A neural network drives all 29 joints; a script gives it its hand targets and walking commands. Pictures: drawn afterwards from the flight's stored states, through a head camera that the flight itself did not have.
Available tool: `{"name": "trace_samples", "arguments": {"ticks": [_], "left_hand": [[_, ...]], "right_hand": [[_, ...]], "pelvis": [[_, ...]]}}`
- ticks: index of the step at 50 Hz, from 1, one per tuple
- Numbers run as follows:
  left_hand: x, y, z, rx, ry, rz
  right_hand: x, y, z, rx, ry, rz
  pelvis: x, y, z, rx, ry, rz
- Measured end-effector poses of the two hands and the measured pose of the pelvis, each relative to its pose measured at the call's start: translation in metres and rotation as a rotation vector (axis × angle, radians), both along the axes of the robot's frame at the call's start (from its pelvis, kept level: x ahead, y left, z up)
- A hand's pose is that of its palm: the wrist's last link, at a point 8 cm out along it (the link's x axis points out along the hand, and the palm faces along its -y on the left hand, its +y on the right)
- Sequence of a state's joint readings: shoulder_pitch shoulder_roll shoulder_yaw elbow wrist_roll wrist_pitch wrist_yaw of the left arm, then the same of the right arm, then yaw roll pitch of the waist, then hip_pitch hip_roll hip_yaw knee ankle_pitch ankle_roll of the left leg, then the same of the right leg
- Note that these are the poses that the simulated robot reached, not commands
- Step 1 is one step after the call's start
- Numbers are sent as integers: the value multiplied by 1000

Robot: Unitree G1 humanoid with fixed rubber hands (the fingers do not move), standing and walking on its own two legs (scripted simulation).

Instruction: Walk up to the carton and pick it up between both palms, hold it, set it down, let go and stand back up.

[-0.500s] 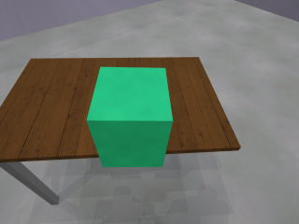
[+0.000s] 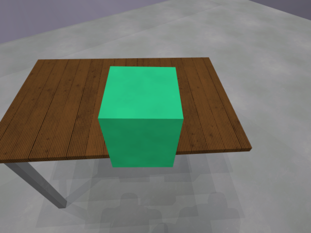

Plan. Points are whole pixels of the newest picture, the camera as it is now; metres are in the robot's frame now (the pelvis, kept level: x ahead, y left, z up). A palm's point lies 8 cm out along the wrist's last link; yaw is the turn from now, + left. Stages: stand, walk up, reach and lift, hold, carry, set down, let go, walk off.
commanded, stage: walk up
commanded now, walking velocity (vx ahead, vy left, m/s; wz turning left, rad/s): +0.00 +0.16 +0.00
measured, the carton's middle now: (142, 119) +0.44 +0.05 +0.01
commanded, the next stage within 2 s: none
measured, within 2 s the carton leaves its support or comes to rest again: neither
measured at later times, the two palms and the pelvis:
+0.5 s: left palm out of the picture +0.07 +0.32 -0.16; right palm out of the picture -0.03 -0.11 -0.13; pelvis +0.03 +0.09 +0.00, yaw +0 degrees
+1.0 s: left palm out of the picture +0.07 +0.31 -0.15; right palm out of the picture +0.06 -0.12 -0.15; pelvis +0.07 +0.10 +0.00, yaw +1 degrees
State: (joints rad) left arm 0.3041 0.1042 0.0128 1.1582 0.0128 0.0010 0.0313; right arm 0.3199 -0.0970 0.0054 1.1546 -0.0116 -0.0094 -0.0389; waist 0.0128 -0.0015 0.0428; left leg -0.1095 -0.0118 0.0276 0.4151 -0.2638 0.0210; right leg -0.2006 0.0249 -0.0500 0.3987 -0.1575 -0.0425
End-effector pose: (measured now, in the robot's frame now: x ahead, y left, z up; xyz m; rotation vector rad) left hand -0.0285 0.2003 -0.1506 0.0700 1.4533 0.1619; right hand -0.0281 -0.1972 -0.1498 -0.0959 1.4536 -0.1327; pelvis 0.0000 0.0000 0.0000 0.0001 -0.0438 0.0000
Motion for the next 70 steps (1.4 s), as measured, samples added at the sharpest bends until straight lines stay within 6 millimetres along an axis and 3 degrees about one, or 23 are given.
{"name": "trace_samples", "arguments": {"ticks": [4,7,10,13,17,21,25,30,37,47,54,61,70], "left_hand": [[-2,19,3,59,-40,45],[-19,44,8,95,-6,73],[-29,68,11,113,21,80],[-26,88,3,104,28,79],[-5,109,-21,60,4,34],[51,116,-13,10,-118,-2],[102,117,-6,-2,-216,-10],[116,114,-11,32,-167,-34],[111,117,6,68,-100,-63],[105,111,0,47,-87,-6],[89,106,-4,20,-38,4],[79,121,-10,61,-26,-2],[79,110,-3,36,-47,-9]], "right_hand": [[-3,-13,-4,-33,54,54],[13,-18,1,-50,10,80],[34,-11,6,-64,-70,76],[52,7,9,-73,-157,51],[46,41,5,-96,-171,18],[11,68,11,-84,-66,-37],[0,92,17,-55,2,-32],[14,108,3,0,16,-23],[50,109,-11,37,-13,-35],[86,84,0,-36,-51,15],[86,85,2,-47,-33,14],[77,75,-6,-80,-22,11],[67,91,-4,-29,-32,-3]], "pelvis": [[-7,10,-4,2,20,20],[-7,21,-2,16,31,24],[-3,36,-1,13,39,29],[1,53,-5,-12,40,29],[6,74,-16,1,15,9],[25,87,-6,-30,19,8],[34,93,-2,-14,22,7],[40,94,-10,29,33,-6],[55,100,-7,-4,29,3],[68,97,-3,-8,11,10],[70,99,-3,-12,6,10],[50,100,-12,-4,17,7],[51,101,-5,-7,6,12]]}}
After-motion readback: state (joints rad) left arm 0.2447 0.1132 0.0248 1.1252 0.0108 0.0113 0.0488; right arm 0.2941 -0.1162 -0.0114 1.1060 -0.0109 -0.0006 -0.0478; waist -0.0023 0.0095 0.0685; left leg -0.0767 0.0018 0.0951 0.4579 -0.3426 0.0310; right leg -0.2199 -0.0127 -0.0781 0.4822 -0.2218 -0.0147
